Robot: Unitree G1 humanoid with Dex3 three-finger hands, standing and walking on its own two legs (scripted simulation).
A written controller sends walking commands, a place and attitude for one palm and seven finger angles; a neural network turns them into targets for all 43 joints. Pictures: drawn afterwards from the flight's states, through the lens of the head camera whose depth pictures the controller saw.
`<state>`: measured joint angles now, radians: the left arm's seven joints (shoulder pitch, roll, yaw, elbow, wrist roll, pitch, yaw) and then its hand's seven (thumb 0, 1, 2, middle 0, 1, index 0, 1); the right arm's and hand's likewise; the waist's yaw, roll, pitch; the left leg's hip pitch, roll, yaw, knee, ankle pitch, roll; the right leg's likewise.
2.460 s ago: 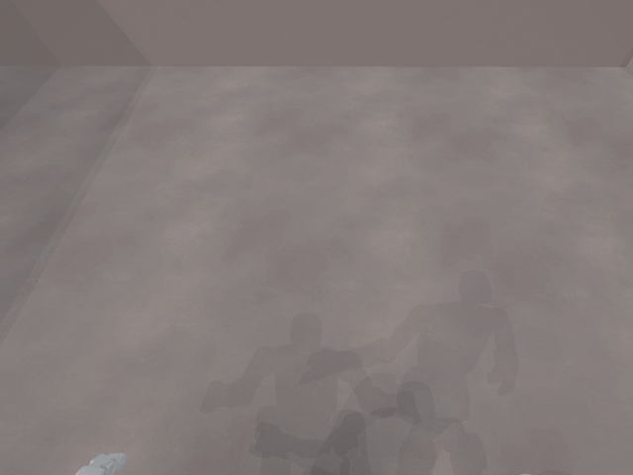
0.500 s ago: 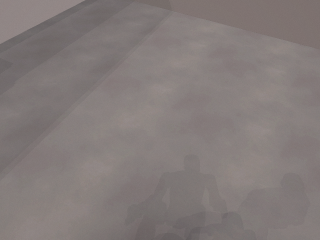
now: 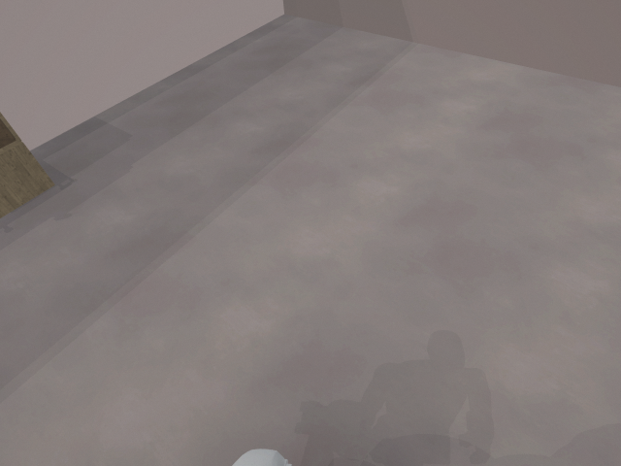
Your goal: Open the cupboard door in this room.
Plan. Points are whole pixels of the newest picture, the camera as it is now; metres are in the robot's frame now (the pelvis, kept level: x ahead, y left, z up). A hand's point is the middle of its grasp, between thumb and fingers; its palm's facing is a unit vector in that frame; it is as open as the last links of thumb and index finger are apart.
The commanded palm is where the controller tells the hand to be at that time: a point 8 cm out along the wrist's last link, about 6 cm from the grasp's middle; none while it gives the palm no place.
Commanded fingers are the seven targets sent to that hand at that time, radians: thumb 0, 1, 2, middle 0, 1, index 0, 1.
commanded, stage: turn or walk to find it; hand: left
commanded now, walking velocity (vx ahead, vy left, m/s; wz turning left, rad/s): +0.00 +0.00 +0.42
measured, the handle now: out of the picture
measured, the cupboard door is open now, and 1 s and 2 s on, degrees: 0 0 0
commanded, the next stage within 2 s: stand and wait in 0.76 s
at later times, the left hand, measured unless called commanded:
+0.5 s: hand out of the picture -0.03 +0.27 -0.17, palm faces +0.24 -0.94 -0.24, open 7.4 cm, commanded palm none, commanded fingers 0.00 0.90 0.90 -0.20 -0.30 -0.20 -0.30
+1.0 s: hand out of the picture -0.08 +0.20 -0.15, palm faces +0.40 -0.88 -0.25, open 7.4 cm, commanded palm none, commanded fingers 0.00 0.90 0.90 -0.20 -0.30 -0.20 -0.30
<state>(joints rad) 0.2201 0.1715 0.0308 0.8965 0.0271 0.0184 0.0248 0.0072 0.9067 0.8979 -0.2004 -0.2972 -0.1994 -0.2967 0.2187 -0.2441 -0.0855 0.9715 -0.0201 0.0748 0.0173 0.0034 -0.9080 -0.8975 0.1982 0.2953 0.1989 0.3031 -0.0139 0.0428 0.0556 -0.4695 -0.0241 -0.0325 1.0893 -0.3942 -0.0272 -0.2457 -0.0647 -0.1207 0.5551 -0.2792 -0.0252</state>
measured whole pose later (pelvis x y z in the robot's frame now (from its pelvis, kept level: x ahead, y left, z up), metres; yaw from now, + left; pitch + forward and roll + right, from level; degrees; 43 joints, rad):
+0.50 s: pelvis -0.03 +0.05 +0.01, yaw +12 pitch +0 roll -1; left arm 0.22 0.26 0.07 0.97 0.02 0.07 0.01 0.01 0.91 0.90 -0.20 -0.30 -0.20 -0.30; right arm 0.19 -0.17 -0.03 0.96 -0.02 0.02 -0.01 0.00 -0.91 -0.90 0.20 0.30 0.20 0.30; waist 0.00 -0.04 0.06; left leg -0.23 -0.02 0.02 0.47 -0.24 0.05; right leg -0.45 -0.08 -0.05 1.01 -0.42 0.08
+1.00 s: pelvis -0.06 +0.01 +0.01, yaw +23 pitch -2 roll +1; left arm 0.24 0.16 0.03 0.96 0.03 0.01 0.02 0.01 0.91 0.90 -0.20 -0.30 -0.20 -0.30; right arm 0.22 -0.24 -0.08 1.01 -0.02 0.07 0.00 0.00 -0.91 -0.90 0.19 0.29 0.20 0.30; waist 0.00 0.02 0.06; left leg -0.37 0.03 -0.01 0.91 -0.41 -0.05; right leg -0.20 -0.07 -0.13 0.49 -0.26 -0.02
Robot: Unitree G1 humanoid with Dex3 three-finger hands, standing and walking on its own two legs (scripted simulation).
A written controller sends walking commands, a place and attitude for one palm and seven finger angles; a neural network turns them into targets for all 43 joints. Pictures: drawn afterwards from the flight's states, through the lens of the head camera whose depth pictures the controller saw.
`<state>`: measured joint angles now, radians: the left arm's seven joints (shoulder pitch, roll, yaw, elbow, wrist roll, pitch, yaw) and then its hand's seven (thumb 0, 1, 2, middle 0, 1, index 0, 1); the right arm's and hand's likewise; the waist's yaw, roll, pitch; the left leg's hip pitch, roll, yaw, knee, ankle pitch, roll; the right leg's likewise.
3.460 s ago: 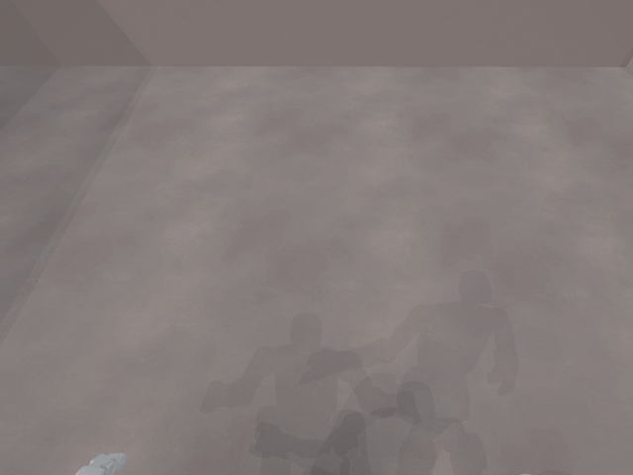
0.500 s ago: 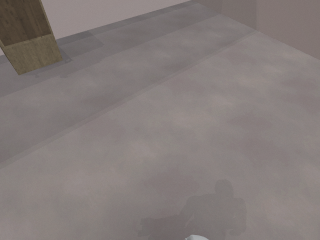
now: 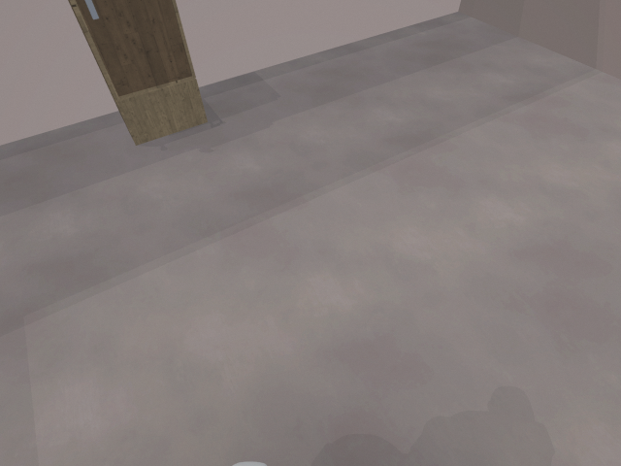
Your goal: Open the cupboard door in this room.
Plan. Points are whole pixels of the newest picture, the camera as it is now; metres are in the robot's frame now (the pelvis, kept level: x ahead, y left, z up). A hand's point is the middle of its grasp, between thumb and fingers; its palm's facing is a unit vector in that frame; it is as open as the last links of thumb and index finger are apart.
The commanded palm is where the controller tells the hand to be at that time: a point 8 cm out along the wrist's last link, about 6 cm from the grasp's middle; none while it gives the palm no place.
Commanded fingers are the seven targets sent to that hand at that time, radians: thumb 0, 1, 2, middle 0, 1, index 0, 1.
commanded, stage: stand and wait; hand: left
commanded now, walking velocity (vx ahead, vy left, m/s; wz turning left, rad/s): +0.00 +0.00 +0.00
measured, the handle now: (87, 0) +1.73 +1.01 -0.05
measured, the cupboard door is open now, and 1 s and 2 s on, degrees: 0 0 0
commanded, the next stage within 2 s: turn or walk to find it in 0.26 s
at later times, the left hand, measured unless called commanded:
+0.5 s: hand out of the picture -0.04 +0.22 -0.18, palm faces +0.08 -0.98 -0.19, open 7.4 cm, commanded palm none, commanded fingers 0.00 0.90 0.90 -0.20 -0.30 -0.20 -0.30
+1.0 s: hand out of the picture -0.04 +0.21 -0.17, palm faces +0.21 -0.95 -0.23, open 7.3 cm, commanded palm none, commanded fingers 0.00 0.90 0.90 -0.20 -0.30 -0.20 -0.30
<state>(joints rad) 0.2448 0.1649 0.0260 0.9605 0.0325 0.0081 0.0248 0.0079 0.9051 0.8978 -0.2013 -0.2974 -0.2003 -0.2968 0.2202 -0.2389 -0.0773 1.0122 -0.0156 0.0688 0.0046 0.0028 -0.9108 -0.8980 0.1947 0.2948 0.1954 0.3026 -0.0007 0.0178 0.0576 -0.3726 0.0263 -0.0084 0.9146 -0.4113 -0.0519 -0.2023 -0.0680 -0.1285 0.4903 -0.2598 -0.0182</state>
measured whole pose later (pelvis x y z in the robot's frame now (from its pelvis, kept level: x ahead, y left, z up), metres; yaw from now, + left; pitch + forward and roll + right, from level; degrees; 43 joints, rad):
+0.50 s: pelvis -0.03 +0.04 -0.01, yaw +2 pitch -2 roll +0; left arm 0.27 0.16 0.02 1.10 0.02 0.03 0.02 0.01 0.91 0.90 -0.20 -0.30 -0.20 -0.30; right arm 0.21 -0.18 -0.03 1.07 -0.01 0.03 -0.01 0.00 -0.93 -0.90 0.20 0.30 0.20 0.30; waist 0.01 -0.01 0.03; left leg -0.24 -0.01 0.02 0.52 -0.26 0.02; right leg -0.22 -0.09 -0.10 0.52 -0.27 0.04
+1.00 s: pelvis -0.05 +0.02 +0.00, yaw +11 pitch +0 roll +1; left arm 0.23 0.16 0.03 1.02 0.03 0.01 0.03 0.01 0.92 0.90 -0.20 -0.30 -0.20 -0.30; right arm 0.21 -0.20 -0.06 1.04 -0.01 0.05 0.00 0.00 -0.91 -0.90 0.20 0.29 0.20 0.30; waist 0.00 0.00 0.05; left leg -0.36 0.02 0.03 0.88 -0.46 -0.03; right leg -0.21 -0.08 -0.15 0.52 -0.30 -0.01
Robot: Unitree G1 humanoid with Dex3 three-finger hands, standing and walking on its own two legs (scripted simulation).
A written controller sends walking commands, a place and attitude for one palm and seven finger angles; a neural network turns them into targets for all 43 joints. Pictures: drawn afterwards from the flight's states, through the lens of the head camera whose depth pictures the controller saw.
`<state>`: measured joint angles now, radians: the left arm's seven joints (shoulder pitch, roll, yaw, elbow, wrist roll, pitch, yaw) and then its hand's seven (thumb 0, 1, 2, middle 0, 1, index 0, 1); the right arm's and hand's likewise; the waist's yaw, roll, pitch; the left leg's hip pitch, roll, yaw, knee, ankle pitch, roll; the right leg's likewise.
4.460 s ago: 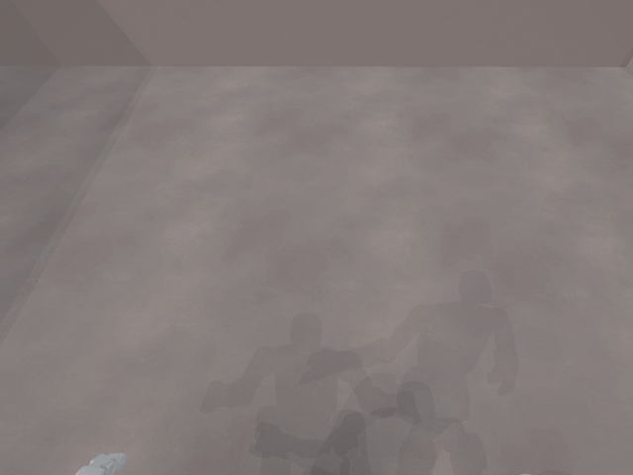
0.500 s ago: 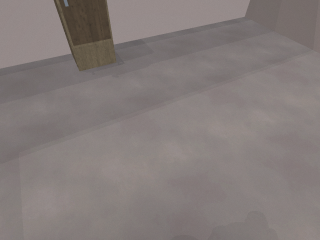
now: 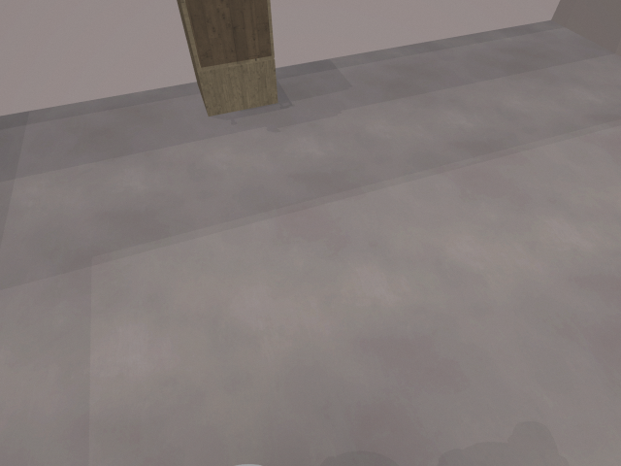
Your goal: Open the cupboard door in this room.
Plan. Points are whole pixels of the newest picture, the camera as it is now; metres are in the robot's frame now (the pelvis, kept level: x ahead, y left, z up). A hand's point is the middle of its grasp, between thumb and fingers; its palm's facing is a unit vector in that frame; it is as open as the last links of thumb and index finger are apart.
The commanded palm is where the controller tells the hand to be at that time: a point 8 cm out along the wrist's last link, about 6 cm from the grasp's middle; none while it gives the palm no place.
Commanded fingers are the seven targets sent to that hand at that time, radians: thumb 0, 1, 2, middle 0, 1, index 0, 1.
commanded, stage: stand and wait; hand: left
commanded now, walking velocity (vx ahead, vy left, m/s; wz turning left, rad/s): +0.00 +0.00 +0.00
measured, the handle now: out of the picture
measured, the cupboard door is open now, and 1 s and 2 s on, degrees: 0 0 0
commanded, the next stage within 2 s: turn or walk to find it in 0.26 s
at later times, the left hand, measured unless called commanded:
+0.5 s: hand out of the picture -0.01 +0.22 -0.17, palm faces +0.12 -0.97 -0.22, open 7.4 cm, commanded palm none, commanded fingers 0.00 0.90 0.90 -0.20 -0.30 -0.20 -0.30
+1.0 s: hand out of the picture -0.01 +0.29 -0.16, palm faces +0.25 -0.94 -0.25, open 7.4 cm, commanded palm none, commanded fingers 0.00 0.90 0.90 -0.20 -0.30 -0.20 -0.30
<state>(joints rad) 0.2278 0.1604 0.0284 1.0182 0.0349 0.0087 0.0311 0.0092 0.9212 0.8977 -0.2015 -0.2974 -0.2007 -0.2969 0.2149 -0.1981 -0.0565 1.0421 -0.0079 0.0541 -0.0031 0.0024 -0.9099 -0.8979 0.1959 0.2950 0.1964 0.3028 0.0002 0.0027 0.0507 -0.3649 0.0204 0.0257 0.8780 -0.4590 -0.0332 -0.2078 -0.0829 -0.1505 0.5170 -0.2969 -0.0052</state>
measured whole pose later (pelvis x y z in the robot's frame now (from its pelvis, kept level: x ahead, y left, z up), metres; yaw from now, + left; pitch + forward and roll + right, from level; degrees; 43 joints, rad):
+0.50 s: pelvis -0.01 +0.03 +0.00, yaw +5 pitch -1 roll +0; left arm 0.25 0.17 0.02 1.06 0.03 0.01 0.03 0.01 0.91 0.90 -0.20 -0.30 -0.20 -0.30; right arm 0.18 -0.19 -0.04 1.06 -0.01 0.04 -0.01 0.00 -0.92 -0.90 0.20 0.30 0.20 0.30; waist 0.01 0.01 0.04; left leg -0.28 0.00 0.05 0.67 -0.39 -0.01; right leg -0.21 -0.09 -0.12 0.54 -0.31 0.03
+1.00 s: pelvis -0.05 +0.07 +0.01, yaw +15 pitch +1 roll -1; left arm 0.14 0.24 0.06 0.97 0.02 0.06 0.02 0.01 0.91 0.90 -0.20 -0.30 -0.20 -0.30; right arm 0.24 -0.16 -0.04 1.00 -0.02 0.01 -0.01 0.00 -0.91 -0.90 0.20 0.30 0.20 0.30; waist -0.03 -0.02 0.05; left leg -0.26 -0.05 0.02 0.40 -0.16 0.08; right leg -0.40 -0.07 -0.01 0.94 -0.41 0.08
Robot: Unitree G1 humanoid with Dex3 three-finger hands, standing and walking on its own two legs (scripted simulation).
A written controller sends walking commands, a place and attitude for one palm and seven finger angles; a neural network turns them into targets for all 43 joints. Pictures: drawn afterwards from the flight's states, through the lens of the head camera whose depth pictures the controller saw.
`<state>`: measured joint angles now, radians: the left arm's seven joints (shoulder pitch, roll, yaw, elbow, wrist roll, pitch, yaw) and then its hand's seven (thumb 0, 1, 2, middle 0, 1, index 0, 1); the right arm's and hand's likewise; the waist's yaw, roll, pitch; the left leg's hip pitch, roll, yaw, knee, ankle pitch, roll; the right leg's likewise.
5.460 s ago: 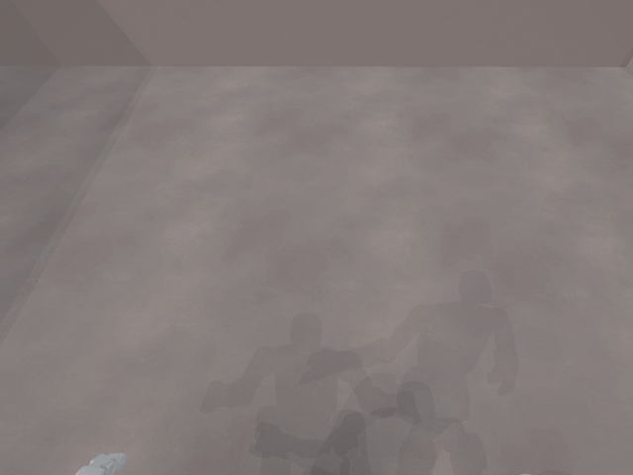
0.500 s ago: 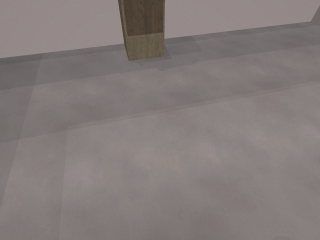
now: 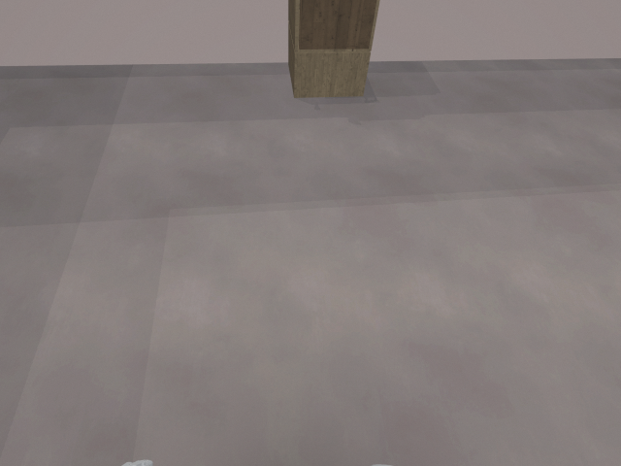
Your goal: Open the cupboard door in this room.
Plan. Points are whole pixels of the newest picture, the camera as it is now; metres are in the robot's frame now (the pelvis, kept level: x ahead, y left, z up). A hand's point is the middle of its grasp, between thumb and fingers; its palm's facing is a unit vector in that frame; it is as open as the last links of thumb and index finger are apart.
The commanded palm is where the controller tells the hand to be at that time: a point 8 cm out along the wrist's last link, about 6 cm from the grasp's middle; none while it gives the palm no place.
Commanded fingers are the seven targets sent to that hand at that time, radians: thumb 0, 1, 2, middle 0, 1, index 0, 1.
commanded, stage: stand and wait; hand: left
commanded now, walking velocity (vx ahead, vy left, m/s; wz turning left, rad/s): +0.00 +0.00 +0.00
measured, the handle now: out of the picture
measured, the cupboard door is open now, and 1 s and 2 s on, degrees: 0 0 0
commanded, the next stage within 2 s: turn or walk to find it in 0.16 s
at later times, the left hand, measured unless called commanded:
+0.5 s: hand out of the picture -0.03 +0.16 -0.17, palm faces +0.17 -0.96 -0.23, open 7.3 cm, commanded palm none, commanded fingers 0.00 0.90 0.90 -0.20 -0.30 -0.20 -0.30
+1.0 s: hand out of the picture -0.05 +0.18 -0.17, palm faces +0.26 -0.94 -0.23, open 7.4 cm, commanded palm none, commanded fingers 0.00 0.90 0.90 -0.20 -0.30 -0.20 -0.30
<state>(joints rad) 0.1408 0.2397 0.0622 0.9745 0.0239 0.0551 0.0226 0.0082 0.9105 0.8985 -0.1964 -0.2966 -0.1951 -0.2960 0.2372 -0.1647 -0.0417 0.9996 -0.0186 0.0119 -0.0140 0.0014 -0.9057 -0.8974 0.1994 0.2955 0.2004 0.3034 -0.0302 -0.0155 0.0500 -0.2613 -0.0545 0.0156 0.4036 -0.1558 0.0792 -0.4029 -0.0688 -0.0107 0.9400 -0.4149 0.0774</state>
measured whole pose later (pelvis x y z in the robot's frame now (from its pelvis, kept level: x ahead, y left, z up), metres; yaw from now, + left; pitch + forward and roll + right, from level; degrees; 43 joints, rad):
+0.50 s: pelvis -0.02 -0.03 +0.00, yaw +8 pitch +0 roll +1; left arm 0.27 0.16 0.03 1.03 0.04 0.01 0.03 0.01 0.91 0.90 -0.20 -0.30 -0.20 -0.30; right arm 0.22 -0.22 -0.06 1.06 0.00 0.06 -0.01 0.00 -0.91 -0.90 0.19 0.29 0.20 0.30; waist 0.01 0.00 0.08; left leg -0.34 0.03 0.03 0.79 -0.46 -0.05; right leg -0.19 -0.09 -0.14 0.51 -0.31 0.00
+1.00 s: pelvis -0.03 +0.00 -0.01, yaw +14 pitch +0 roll +1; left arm 0.24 0.16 0.02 1.04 0.03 0.01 0.02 0.01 0.91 0.90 -0.20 -0.30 -0.20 -0.30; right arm 0.17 -0.20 -0.05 1.03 -0.01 0.04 0.00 -0.01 -0.92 -0.90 0.20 0.30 0.20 0.30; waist 0.01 0.02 0.03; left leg -0.33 0.00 0.03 0.78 -0.44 -0.01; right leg -0.21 -0.09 -0.12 0.54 -0.31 0.01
